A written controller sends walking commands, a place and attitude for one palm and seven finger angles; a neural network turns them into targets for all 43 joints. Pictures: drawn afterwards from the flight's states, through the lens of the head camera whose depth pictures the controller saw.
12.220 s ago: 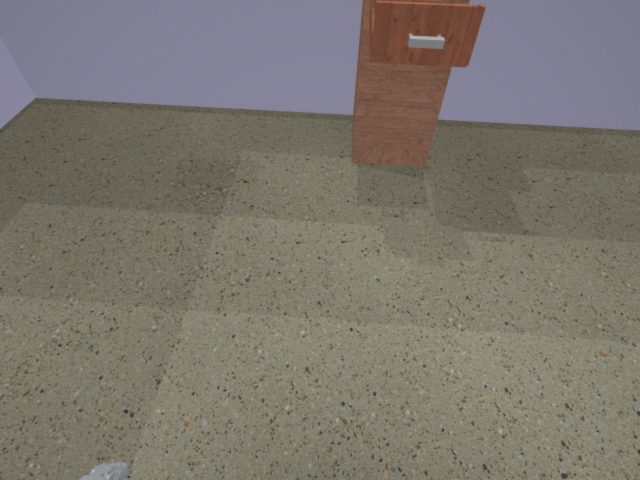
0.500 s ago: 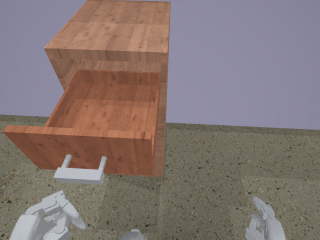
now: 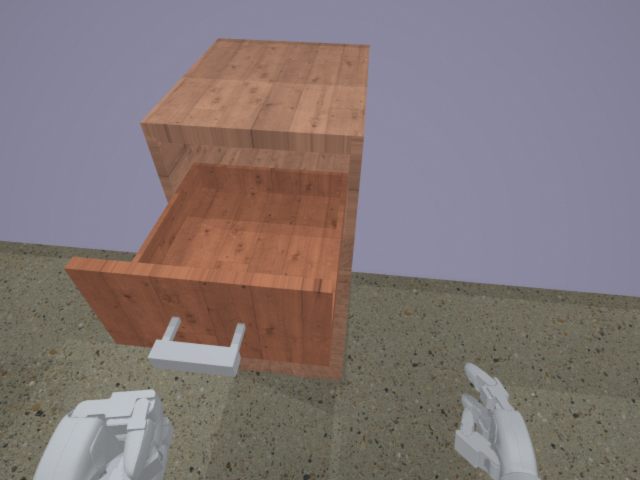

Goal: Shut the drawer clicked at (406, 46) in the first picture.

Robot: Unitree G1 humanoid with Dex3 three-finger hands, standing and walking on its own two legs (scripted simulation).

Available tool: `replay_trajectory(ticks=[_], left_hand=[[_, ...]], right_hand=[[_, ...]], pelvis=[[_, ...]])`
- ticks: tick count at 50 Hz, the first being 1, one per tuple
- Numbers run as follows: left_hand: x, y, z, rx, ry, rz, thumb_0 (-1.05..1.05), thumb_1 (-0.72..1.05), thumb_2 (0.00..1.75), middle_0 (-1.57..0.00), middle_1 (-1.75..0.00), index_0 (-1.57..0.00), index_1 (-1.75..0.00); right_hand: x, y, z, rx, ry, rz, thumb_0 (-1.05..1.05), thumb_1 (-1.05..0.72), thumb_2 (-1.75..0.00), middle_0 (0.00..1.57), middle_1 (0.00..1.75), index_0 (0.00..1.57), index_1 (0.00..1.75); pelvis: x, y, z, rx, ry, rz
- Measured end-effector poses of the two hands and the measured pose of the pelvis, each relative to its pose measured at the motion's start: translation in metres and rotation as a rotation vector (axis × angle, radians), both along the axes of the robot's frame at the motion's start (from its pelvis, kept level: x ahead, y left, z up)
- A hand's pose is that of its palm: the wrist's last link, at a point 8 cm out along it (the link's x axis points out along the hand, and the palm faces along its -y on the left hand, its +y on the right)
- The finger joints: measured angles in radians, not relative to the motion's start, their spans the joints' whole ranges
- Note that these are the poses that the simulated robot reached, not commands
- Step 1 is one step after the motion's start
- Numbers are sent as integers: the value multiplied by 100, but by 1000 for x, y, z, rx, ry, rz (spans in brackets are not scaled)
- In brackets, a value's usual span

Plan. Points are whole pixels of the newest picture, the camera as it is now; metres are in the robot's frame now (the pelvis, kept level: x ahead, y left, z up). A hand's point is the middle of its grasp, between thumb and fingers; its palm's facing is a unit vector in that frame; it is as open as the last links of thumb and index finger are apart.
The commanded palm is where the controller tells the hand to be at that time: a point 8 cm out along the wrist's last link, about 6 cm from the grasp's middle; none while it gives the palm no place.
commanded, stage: raise the hand and make a fist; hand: left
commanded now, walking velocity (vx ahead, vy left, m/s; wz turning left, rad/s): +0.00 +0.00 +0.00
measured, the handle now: (201, 342) +0.28 +0.19 +0.02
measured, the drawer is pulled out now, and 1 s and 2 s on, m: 0.30 0.30 0.30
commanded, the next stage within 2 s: bring the fist close to the handle in 0.42 s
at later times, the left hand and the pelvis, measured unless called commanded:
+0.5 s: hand (158, 459) +0.12 +0.16 +0.11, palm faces +0.03 -1.00 -0.08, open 3.3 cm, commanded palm +0.06 +0.22 +0.13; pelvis +0.00 -0.01 +0.00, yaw +0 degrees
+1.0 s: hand (179, 442) +0.15 +0.16 +0.07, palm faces +0.01 -1.00 -0.05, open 3.3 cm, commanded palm +0.10 +0.22 +0.08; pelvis +0.00 -0.02 +0.00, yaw +0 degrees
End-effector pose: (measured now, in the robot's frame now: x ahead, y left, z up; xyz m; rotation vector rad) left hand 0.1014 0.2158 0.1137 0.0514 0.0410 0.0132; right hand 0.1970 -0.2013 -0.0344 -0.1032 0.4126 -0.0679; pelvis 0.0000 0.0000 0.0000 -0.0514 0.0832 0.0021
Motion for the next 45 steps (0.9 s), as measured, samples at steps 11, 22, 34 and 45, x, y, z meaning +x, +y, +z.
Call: replay_trajectory(ticks=[11,22,34,45], left_hand=[[-1,-3,3,6,24,3,2,90,90,-140,-160,-140,-160],[-3,-4,5,24,-2,16,2,90,90,-140,-160,-140,-160],[0,-4,-7,6,22,21,2,90,90,-140,-160,-140,-160],[17,-4,-26,1,22,6,2,90,90,-140,-160,-140,-160]], right_hand=[[-13,-20,0,-21,12,-51,2,-90,-90,20,30,21,30],[-10,-30,0,-19,-7,-57,2,-90,-90,20,30,20,30],[-3,-34,0,-17,-16,-51,2,-90,-90,20,30,21,30],[-11,-45,-15,-48,61,-66,2,-90,-90,20,30,21,30]], pelvis=[[1,-4,4,7,-15,-6],[2,-11,4,9,-20,-2],[3,-19,5,13,-17,2],[2,-21,-2,14,21,2]])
